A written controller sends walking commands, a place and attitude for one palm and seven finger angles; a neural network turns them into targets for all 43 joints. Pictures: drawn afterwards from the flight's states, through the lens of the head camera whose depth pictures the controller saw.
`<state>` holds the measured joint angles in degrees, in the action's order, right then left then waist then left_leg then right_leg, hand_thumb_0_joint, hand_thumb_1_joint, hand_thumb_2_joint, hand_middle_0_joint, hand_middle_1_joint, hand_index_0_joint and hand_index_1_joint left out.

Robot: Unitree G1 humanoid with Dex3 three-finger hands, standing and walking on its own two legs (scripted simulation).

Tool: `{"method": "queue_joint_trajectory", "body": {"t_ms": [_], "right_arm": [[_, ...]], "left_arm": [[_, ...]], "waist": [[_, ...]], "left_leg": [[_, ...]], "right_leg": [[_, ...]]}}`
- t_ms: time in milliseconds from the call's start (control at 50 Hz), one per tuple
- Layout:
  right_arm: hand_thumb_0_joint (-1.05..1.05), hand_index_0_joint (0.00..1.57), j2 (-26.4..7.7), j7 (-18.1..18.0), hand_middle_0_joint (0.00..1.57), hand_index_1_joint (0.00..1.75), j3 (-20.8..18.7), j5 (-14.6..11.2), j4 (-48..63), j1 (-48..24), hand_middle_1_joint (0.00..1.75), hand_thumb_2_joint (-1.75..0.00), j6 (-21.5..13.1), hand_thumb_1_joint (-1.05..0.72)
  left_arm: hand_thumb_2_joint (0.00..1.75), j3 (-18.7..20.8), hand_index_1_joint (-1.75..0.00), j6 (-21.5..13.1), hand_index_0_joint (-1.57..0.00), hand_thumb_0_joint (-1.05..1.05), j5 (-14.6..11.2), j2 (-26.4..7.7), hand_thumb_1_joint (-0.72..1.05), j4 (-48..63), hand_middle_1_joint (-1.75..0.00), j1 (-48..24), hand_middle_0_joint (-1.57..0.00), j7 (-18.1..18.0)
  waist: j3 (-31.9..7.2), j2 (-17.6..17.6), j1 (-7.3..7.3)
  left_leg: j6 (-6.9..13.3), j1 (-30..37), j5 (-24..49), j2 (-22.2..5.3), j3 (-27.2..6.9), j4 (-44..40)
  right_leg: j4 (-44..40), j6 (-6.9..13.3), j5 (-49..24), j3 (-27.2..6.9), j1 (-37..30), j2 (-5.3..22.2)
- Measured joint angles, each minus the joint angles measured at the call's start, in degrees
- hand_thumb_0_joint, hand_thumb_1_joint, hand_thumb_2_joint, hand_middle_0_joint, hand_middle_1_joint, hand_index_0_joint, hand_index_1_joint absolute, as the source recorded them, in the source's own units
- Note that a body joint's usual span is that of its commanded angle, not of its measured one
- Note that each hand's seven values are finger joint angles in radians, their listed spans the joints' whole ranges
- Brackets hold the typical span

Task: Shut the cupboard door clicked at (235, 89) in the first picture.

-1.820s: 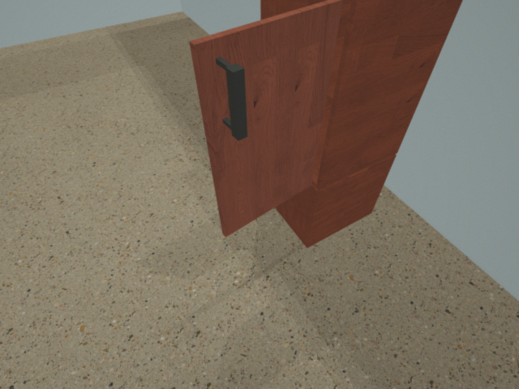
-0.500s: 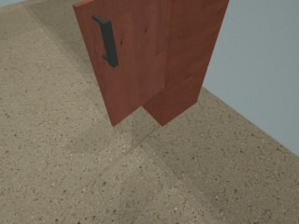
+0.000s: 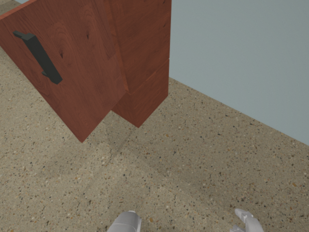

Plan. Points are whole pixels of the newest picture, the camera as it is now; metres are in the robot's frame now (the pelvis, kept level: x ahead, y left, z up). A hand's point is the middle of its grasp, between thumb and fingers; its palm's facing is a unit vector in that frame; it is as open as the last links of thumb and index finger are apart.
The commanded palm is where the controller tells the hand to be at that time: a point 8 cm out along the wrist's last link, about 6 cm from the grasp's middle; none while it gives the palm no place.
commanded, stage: walk to a spot facing it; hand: left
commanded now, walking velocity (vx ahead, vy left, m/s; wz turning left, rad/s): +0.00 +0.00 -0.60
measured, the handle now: (38, 58) +0.50 +0.37 +0.14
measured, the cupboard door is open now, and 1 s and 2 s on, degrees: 97 97 97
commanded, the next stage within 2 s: turn to face it in 1.84 s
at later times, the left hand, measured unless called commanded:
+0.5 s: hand (92, 206) +0.18 +0.22 -0.16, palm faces -0.28 -0.93 -0.25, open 7.4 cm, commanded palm none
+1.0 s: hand (129, 193) +0.23 +0.12 -0.18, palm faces -0.52 -0.84 -0.17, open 7.4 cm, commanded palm none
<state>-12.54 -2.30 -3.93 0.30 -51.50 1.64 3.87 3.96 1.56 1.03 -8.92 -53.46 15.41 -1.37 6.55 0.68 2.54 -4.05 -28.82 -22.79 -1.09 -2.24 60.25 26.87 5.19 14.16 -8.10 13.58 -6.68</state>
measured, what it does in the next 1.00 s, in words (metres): steps on the spot, turning right: left foot, then right foot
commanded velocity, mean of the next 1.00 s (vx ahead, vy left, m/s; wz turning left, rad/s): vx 0.11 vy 0.00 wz -0.60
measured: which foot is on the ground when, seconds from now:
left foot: up 0.00-0.20, down 0.22-0.60, up 0.62-0.98, down 1.00-1.00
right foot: down 0.00-0.20, up 0.22-0.58, down 0.60-1.00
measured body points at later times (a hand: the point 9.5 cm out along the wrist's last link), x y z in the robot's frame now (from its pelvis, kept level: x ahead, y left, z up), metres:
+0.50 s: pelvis +0.02 +0.04 +0.00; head +0.09 +0.03 +0.44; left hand +0.20 +0.27 -0.15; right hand -0.01 -0.22 -0.14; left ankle +0.01 +0.17 -0.74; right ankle -0.01 -0.10 -0.69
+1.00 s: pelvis +0.09 -0.01 -0.01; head +0.12 -0.02 +0.44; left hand +0.26 +0.16 -0.16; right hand +0.01 -0.26 -0.14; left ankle +0.15 +0.09 -0.74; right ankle +0.00 -0.09 -0.74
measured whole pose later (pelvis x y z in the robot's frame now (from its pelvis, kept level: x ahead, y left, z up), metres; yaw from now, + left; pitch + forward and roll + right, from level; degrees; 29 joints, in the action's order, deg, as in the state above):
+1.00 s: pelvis +0.09 -0.01 -0.01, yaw -35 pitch +2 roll -1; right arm -12.2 -0.2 -2.8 0.9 -50.0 11.7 -0.4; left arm 3.8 0.9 1.1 -10.2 -52.7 14.5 1.3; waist 2.4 -0.6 0.6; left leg -2.9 -17.9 -21.5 -2.1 3.0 33.0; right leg 30.5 2.0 18.2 -6.7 14.6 -4.3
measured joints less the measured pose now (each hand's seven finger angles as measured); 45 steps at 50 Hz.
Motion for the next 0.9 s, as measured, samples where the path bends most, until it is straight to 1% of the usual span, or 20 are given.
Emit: {"method": "queue_joint_trajectory", "body": {"t_ms": [120, 180, 200, 220, 260, 320, 340, 380, 420, 500, 560, 580, 600, 620, 660, 680, 720, 760, 820, 900], "right_arm": [[0.0, 0.2, 1.2, 0.09, 0.2, 0.3, 0.52, -0.4, 1.48, -0.57, 0.3, -0.9, -0.76, -0.91], [0.0, 0.2, 1.74, -0.01, 0.2, 0.3, 1.05, -0.68, 2.34, 0.22, 0.3, -0.9, -1.82, -0.91], [0.0, 0.2, 1.58, -0.03, 0.2, 0.3, 1.36, -0.64, 2.78, 1.03, 0.3, -0.9, -2.37, -0.91], [0.0, 0.2, 1.34, -0.16, 0.2, 0.3, 1.45, -0.39, 3.04, 1.84, 0.3, -0.9, -3.01, -0.91], [0.0, 0.2, 1.88, -0.52, 0.2, 0.3, 2.0, 0.31, 2.78, 2.93, 0.3, -0.9, -3.18, -0.91], [0.0, 0.2, 2.45, -0.61, 0.2, 0.3, 2.93, 1.04, 2.53, 5.73, 0.3, -0.9, -3.17, -0.91], [0.0, 0.2, 2.46, -0.62, 0.2, 0.3, 3.03, 1.15, 2.42, 6.67, 0.3, -0.9, -3.22, -0.91], [0.0, 0.2, 2.29, -0.64, 0.2, 0.3, 3.03, 1.26, 2.0, 8.31, 0.3, -0.9, -3.3, -0.9], [0.0, 0.2, 1.93, -0.59, 0.2, 0.3, 2.83, 1.31, 1.53, 9.71, 0.3, -0.9, -3.3, -0.9], [0.0, 0.2, 0.82, -0.16, 0.2, 0.3, 2.13, 1.44, 0.54, 12.16, 0.3, -0.9, -3.2, -0.9], [0.0, 0.2, -0.46, 0.19, 0.2, 0.3, 1.46, 1.43, -0.23, 13.94, 0.3, -0.9, -2.94, -0.9], [0.0, 0.2, -0.99, 0.33, 0.2, 0.3, 1.24, 1.28, -0.45, 14.7, 0.3, -0.9, -2.79, -0.9], [0.0, 0.2, -1.39, 0.55, 0.2, 0.3, 1.03, 0.94, -0.67, 15.51, 0.3, -0.9, -2.55, -0.9], [0.0, 0.2, -2.04, 0.67, 0.2, 0.3, 0.77, 0.63, -1.2, 15.24, 0.3, -0.9, -1.91, -0.9], [0.0, 0.2, -2.95, 0.43, 0.2, 0.3, 0.42, 0.21, -1.96, 13.92, 0.3, -0.9, -0.39, -0.91], [0.0, 0.2, -3.09, 0.39, 0.2, 0.3, 0.25, 0.14, -2.1, 13.3, 0.3, -0.9, 0.1, -0.91], [0.01, 0.2, -2.9, 0.7, 0.2, 0.3, 0.13, 0.31, -1.89, 12.22, 0.3, -0.9, 0.49, -0.91], [0.01, 0.2, -2.4, 1.21, 0.19, 0.3, 0.22, 0.6, -1.21, 11.43, 0.3, -0.9, 0.32, -0.91], [0.0, 0.2, -1.53, 1.83, 0.19, 0.3, 0.33, 0.83, -0.21, 10.66, 0.3, -0.9, -0.43, -0.91], [0.0, 0.2, -0.48, 2.31, 0.19, 0.3, 0.44, 0.79, 0.38, 9.95, 0.3, -0.9, -1.53, -0.91]], "left_arm": [[0.9, 0.37, -0.3, 0.36, -0.2, 0.0, 0.38, -1.03, 0.9, 0.55, -0.3, 0.2, -0.21, 0.22], [0.9, 0.7, -0.3, 0.87, -0.2, 0.0, 0.16, -2.12, 0.9, 0.61, -0.3, 0.16, -0.21, 0.31], [0.9, 0.79, -0.3, 1.05, -0.2, 0.0, -0.05, -2.39, 0.9, 0.78, -0.3, 0.45, -0.21, 0.35], [0.9, 0.9, -0.3, 1.23, -0.2, 0.0, -0.32, -2.71, 0.9, 0.73, -0.3, 0.2, -0.21, 0.51], [0.9, 1.41, -0.29, 1.68, -0.2, 0.0, -0.19, -4.15, 0.9, 0.46, -0.3, -1.52, -0.21, 0.87], [0.9, 2.23, -0.29, 1.7, -0.2, 0.0, 0.37, -5.85, 0.9, 0.87, -0.3, -3.07, -0.2, 1.6], [0.9, 2.38, -0.29, 1.74, -0.2, 0.0, 0.36, -6.17, 0.9, 1.18, -0.3, -3.57, -0.2, 1.84], [0.9, 2.47, -0.29, 1.83, -0.2, 0.0, 0.24, -6.57, 0.91, 1.94, -0.3, -4.42, -0.2, 2.26], [0.9, 2.39, -0.29, 1.95, -0.2, 0.0, 0.18, -6.73, 0.91, 2.54, -0.3, -5.19, -0.2, 2.62], [0.9, 1.94, -0.29, 2.1, -0.19, 0.0, 0.14, -6.61, 0.91, 2.91, -0.3, -7.1, -0.2, 3.11], [0.9, 1.31, -0.29, 1.78, -0.19, 0.0, 0.08, -6.1, 0.91, 3.13, -0.3, -8.63, -0.2, 3.34], [0.9, 1.04, -0.29, 1.44, -0.19, 0.0, 0.06, -5.93, 0.91, 3.4, -0.3, -9.0, -0.2, 3.41], [0.9, 0.72, -0.29, 0.76, -0.19, 0.0, 0.15, -5.99, 0.91, 3.81, -0.3, -9.23, -0.2, 3.39], [0.9, 0.57, -0.29, -0.04, -0.19, 0.0, 0.18, -5.54, 0.91, 3.91, -0.3, -9.76, -0.2, 3.03], [0.9, -0.09, -0.29, -0.79, -0.2, 0.0, -0.14, -4.54, 0.91, 4.15, -0.3, -10.32, -0.2, 2.08], [0.9, -0.31, -0.29, -0.68, -0.2, 0.0, -0.21, -4.08, 0.91, 4.34, -0.3, -10.25, -0.2, 1.67], [0.9, -0.54, -0.29, -0.16, -0.2, 0.0, -0.24, -3.35, 0.91, 4.35, -0.3, -9.76, -0.2, 1.05], [0.9, -0.76, -0.29, 0.06, -0.2, 0.0, -0.19, -2.75, 0.9, 4.0, -0.3, -8.94, -0.2, 0.91], [0.9, -1.1, -0.29, -0.22, -0.2, 0.0, -0.01, -1.86, 0.9, 3.17, -0.3, -7.35, -0.2, 1.31], [0.9, -1.14, -0.3, -0.8, -0.2, 0.0, 0.24, -1.01, 0.9, 2.11, -0.3, -4.78, -0.21, 2.14]], "waist": [[-0.21, -1.82, 0.82], [-0.87, -2.56, 0.44], [-1.66, -2.05, 0.08], [-2.15, -1.43, -0.38], [-1.14, -2.68, 0.04], [-0.92, -2.92, 0.1], [-0.8, -2.59, -0.06], [-0.53, -1.8, -0.39], [-0.25, -1.04, -0.88], [0.25, -0.12, -2.38], [0.39, 0.74, -3.71], [0.24, 1.1, -4.03], [-0.12, 0.94, -4.26], [0.21, 1.52, -4.21], [1.18, 2.24, -4.61], [1.32, 2.27, -4.66], [1.1, 1.8, -4.66], [0.46, 1.15, -4.75], [-0.65, 0.36, -4.61], [-2.16, -0.44, -3.38]], "left_leg": [[0.85, 3.33, -2.15, 1.45, -0.06, -9.6], [1.52, 8.13, 1.76, 1.96, 0.1, -20.95], [2.21, 10.56, 4.53, 1.21, -0.1, -26.48], [3.62, 11.38, 6.93, 0.44, -0.39, -28.67], [4.58, 11.97, 4.88, 0.49, 1.47, -27.13], [4.4, 14.22, 3.83, -1.04, 3.69, -29.21], [4.27, 14.94, 4.12, -1.64, 4.22, -30.14], [4.12, 16.25, 4.61, -2.82, 5.55, -31.65], [3.86, 17.37, 4.54, -3.88, 7.21, -32.43], [3.0, 18.91, 2.96, -5.45, 11.02, -31.66], [1.88, 19.25, 0.52, -6.66, 13.58, -28.77], [1.36, 18.9, -0.75, -7.19, 14.14, -26.83], [0.95, 17.55, -2.01, -7.52, 14.55, -23.19], [0.54, 15.08, -5.06, -7.69, 13.11, -16.57], [0.41, 9.79, -9.13, -5.87, 8.2, -3.41], [0.32, 7.55, -8.79, -5.19, 6.84, 0.96], [-0.02, 4.22, -5.83, -4.53, 5.51, 5.01], [-0.34, 2.2, -2.58, -4.31, 4.83, 4.7], [-0.59, 1.54, -0.15, -3.97, 4.37, -0.21], [-0.31, 3.5, -0.69, -2.85, 4.36, -9.71]], "right_leg": [[0.86, -1.02, 0.31, -3.4, 0.99, -0.79], [2.87, -2.19, 1.41, -5.08, 2.28, -1.3], [4.45, -2.64, 2.3, -5.25, 3.24, -2.12], [8.18, -3.28, 6.47, -4.22, 5.05, -2.49], [20.39, -5.26, 14.41, -0.57, 9.29, -0.52], [35.15, -7.41, 15.1, 4.27, 14.84, 2.25], [37.72, -7.84, 14.44, 5.37, 15.92, 3.24], [39.11, -8.36, 12.83, 6.92, 17.05, 5.13], [36.44, -8.55, 11.33, 8.08, 16.91, 6.74], [25.26, -7.82, 9.29, 10.17, 13.86, 8.42], [16.19, -6.5, 7.65, 11.86, 9.74, 8.04], [12.08, -5.92, 4.7, 12.49, 7.64, 7.69], [8.57, -4.69, 1.13, 12.49, 5.76, 7.74], [9.61, -3.74, 1.89, 12.09, 6.29, 7.16], [11.15, -2.82, 4.09, 11.12, 6.43, 6.33], [10.51, -2.67, 4.21, 10.53, 6.02, 5.97], [8.06, -2.72, 3.06, 9.15, 4.88, 5.34], [5.4, -2.53, 1.65, 7.93, 3.74, 4.8], [2.3, -2.24, 0.38, 6.25, 2.16, 4.16], [0.33, -2.19, 0.37, 4.11, 0.64, 3.44]]}}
